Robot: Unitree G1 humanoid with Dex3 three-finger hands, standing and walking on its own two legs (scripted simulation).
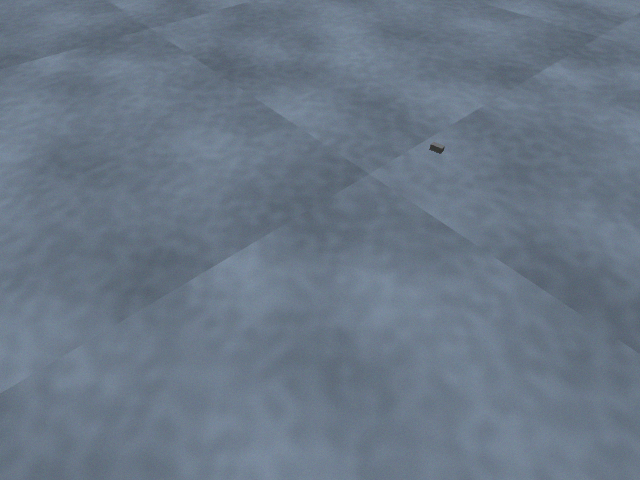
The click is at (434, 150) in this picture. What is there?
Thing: small brick
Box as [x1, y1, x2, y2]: [430, 142, 444, 152]
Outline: 430,145 430,149 438,152 441,152 444,147 443,145 433,142
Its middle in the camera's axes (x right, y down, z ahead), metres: +0.64 -0.50 +2.10
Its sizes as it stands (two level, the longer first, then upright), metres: 0.068 0.033 0.031
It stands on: the floor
